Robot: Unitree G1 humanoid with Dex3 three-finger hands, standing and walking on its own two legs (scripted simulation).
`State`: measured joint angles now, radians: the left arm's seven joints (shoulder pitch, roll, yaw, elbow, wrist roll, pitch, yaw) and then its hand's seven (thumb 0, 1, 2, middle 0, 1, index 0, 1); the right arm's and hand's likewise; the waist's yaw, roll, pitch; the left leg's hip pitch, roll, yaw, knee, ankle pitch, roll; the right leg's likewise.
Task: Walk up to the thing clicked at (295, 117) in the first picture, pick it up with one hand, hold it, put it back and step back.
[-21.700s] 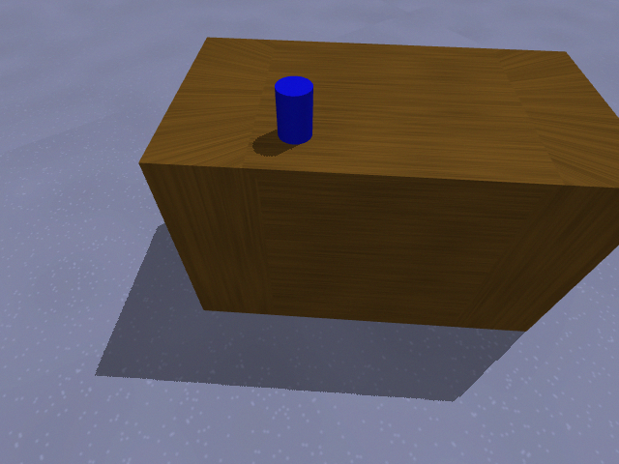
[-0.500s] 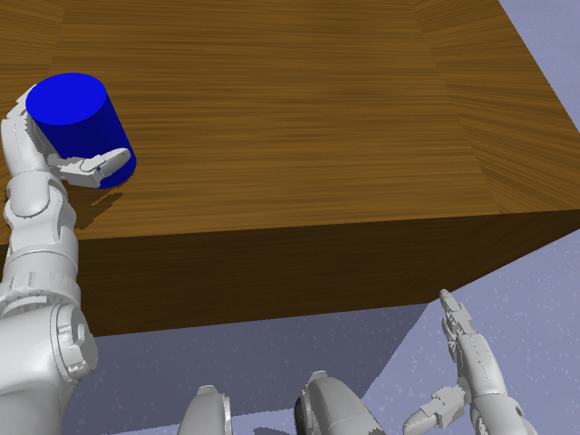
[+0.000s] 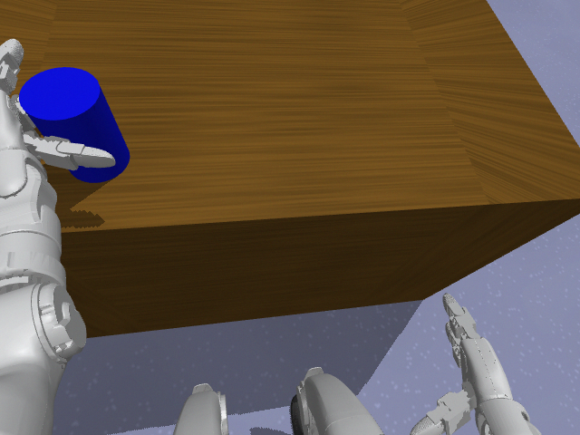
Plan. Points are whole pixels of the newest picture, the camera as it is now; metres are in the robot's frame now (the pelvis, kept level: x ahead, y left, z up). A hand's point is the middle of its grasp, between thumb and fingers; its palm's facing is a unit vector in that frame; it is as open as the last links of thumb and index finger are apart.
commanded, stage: withdraw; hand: left
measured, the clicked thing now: (82, 129) +0.52 +0.21 +0.06
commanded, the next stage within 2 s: rise in 0.22 s
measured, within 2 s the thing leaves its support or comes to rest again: neither
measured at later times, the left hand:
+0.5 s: hand out of the picture +0.49 +0.34 +0.15, palm faces +0.35 -0.91 -0.21, open 17.6 cm
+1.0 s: hand out of the picture +0.32 +0.30 +0.13, palm faces +0.35 -0.86 -0.37, open 17.6 cm
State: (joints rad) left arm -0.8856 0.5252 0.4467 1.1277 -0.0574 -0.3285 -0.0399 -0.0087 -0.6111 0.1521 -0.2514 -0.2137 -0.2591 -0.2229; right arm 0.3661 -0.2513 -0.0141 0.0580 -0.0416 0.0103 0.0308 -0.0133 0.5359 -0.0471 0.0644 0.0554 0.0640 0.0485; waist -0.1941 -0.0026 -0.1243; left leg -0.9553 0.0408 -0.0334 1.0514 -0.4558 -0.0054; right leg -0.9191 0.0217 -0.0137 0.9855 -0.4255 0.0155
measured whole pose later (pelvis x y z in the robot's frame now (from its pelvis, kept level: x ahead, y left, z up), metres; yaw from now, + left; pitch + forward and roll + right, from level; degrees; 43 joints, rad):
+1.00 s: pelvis +0.04 +0.01 +0.04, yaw +1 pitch +8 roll -2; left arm 0.09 0.42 0.32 0.09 -0.07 0.02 0.01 -0.01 -0.56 0.01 -0.08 -0.02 -0.07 -0.04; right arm 0.37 -0.26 -0.08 0.31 0.08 0.04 0.00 -0.01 0.51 -0.06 0.06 0.06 0.06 0.05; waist 0.01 0.04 -0.13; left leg -0.51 0.01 -0.01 0.78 -0.42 0.01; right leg -0.47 -0.01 0.00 0.72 -0.40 0.03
